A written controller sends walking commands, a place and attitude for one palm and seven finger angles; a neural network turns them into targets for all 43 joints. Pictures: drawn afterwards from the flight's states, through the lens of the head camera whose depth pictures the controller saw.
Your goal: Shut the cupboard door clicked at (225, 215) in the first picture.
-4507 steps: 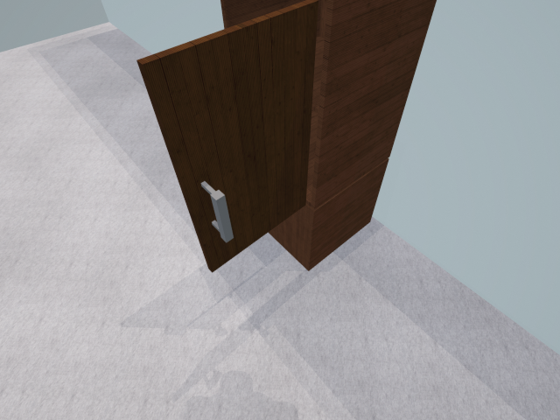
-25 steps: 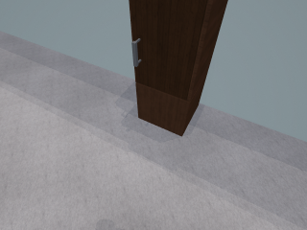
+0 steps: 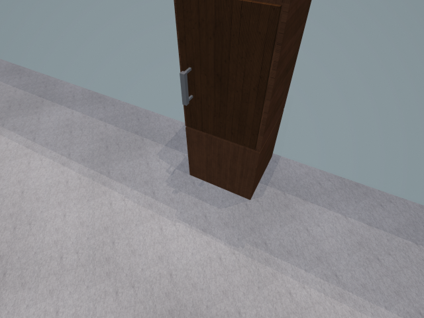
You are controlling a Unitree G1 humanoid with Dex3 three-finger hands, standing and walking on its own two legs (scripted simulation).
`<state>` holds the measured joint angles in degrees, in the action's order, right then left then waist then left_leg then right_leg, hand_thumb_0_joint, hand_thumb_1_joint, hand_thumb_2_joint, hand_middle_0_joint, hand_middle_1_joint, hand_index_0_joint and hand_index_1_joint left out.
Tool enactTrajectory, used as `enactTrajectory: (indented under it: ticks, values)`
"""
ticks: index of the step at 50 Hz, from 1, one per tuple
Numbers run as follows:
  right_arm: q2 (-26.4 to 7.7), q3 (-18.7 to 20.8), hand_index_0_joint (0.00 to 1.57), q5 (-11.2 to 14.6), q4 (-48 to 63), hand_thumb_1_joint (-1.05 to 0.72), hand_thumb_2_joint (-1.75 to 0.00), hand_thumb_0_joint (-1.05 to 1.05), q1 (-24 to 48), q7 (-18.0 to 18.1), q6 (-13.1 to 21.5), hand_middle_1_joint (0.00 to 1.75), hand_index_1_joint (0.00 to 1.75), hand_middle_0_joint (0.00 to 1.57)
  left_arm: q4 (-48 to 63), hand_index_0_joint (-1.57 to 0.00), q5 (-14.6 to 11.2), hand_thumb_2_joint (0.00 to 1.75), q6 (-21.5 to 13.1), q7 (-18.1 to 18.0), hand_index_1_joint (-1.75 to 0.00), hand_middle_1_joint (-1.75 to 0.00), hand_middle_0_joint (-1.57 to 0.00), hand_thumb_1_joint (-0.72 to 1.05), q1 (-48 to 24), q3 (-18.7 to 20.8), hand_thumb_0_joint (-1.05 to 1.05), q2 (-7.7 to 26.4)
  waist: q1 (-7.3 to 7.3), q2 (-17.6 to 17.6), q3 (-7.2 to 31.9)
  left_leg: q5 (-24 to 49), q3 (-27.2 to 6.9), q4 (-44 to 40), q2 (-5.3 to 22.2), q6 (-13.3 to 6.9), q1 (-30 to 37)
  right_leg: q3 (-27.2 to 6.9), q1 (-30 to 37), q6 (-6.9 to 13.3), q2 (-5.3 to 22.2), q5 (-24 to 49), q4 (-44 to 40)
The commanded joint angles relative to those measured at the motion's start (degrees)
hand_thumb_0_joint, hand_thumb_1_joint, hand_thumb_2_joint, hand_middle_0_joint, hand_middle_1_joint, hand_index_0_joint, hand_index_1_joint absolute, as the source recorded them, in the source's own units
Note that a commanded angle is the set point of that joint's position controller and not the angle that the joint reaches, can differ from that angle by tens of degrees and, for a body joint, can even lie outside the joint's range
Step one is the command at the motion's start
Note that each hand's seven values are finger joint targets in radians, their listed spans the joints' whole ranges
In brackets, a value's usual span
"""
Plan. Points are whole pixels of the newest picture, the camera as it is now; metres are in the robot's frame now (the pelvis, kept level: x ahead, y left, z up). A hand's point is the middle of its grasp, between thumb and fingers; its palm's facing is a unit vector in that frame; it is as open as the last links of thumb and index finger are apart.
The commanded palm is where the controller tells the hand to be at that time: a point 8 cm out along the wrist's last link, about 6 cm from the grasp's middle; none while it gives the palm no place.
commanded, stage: let the arm hang, fingers relaxed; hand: left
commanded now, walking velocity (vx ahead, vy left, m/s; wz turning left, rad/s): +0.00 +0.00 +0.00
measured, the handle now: (187, 86) +1.00 +0.15 -0.10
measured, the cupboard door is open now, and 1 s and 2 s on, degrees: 0 0 0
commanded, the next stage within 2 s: look to check the result in 0.02 s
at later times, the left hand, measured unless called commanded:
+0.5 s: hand out of the picture +0.06 +0.23 -0.16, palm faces +0.01 -0.95 -0.32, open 7.4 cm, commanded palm none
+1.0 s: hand out of the picture +0.10 +0.22 -0.15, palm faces +0.00 -0.95 -0.32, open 7.4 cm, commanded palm none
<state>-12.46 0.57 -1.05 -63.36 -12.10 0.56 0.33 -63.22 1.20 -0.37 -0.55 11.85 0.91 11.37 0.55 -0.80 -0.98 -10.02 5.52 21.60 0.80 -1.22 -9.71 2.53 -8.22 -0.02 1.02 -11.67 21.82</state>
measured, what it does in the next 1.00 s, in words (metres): stands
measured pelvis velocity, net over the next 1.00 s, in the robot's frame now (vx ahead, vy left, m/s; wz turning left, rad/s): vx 0.03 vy -0.02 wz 0.01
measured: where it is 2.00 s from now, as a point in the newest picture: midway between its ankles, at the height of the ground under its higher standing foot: outside the picture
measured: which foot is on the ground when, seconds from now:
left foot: down 0.00-1.00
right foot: down 0.00-1.00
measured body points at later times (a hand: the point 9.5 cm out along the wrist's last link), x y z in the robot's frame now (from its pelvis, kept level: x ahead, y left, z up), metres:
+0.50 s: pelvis +0.02 -0.01 +0.00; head +0.02 -0.02 +0.45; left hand +0.06 +0.28 -0.14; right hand +0.08 -0.29 -0.14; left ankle +0.02 +0.10 -0.75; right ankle +0.00 -0.12 -0.75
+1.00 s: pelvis +0.03 -0.02 +0.00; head +0.04 -0.03 +0.45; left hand +0.10 +0.27 -0.13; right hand +0.10 -0.31 -0.14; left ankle +0.02 +0.10 -0.75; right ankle +0.00 -0.12 -0.75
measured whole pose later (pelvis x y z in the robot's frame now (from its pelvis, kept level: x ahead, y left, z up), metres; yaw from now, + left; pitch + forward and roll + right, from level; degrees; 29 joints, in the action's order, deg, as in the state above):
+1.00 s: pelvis +0.03 -0.02 +0.00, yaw +1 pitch -1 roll +0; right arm -18.4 0.1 -0.9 -64.0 -7.5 0.2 0.2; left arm -64.2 0.9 -0.9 0.0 8.0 0.8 17.3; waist 0.4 -1.0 -2.2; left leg -10.2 4.2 17.0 1.8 0.7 -5.4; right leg 3.8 -3.2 1.4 -0.4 -12.0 16.5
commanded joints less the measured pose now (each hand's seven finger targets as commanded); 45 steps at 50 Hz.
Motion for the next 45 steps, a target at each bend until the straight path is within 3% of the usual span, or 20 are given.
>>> enactTrajectory:
  ticks: [1, 19, 26, 28, 45]
  values:
    - [-9.46, 1.65, 0.20, 0.04, 2.20, -0.90, -0.90, 0.00, -0.33, 0.74, 0.77, 0.30, 0.30, 0.20, 1.54, -0.20, -0.19, 0.90, -1.00, -0.70, -0.30, -0.30, -0.20, 0.90, 1.28, 1.86, 0.00, 10.59, -0.34, 0.45, -1.14, 2.04, -7.44, -5.61, 6.33, -0.31, 1.10, -5.66, -2.34, 2.25, 5.46, 3.33, -5.28]
    - [-14.44, 1.90, 0.20, 0.21, 2.15, -0.90, -0.90, 0.00, 3.84, 0.55, 0.79, 0.30, 0.30, 0.20, 0.96, -0.20, -0.37, 0.90, -1.53, -0.32, -0.30, -0.30, -0.20, 0.90, -2.15, 1.91, 0.00, 15.51, -0.18, 0.74, 1.30, 5.83, -7.74, -5.76, 7.02, -0.12, 4.43, -5.82, 0.54, 2.65, 6.60, 7.41, -7.13]
    - [-15.85, 1.71, 0.20, 0.15, 2.46, -0.90, -0.90, 0.00, 5.51, 0.46, 0.81, 0.30, 0.30, 0.20, 1.13, -0.20, -0.39, 0.90, -1.52, -0.22, -0.30, -0.30, -0.20, 0.90, -3.72, 1.80, 0.00, 16.51, -0.22, 0.44, 0.49, 6.48, -7.92, -6.51, 7.22, 0.13, 4.47, -5.68, 0.98, 2.49, 6.66, 8.20, -7.62]
    - [-16.31, 1.77, 0.20, 0.24, 2.69, -0.90, -0.90, 0.00, 5.70, 0.46, 0.91, 0.30, 0.30, 0.20, 1.37, -0.20, -0.33, 0.90, -1.68, -0.23, -0.30, -0.30, -0.20, 0.90, -3.75, 1.94, 0.00, 16.92, -0.28, 1.24, 2.17, 8.18, -7.98, -6.14, 7.33, 0.02, 5.60, -5.77, 1.65, 2.53, 6.66, 10.08, -7.35]
    - [-16.68, 1.58, 0.20, 0.15, 2.69, -0.90, -0.90, 0.00, 6.45, 0.53, 0.90, 0.30, 0.30, 0.20, 1.87, -0.20, -0.47, 0.90, -1.79, -0.35, -0.30, -0.30, -0.20, 0.90, -5.27, 1.92, 0.00, 17.60, -0.21, 0.93, 1.90, 10.43, -7.55, -6.43, 7.44, 0.55, 6.18, -5.64, 3.43, 2.56, 7.05, 14.26, -7.64]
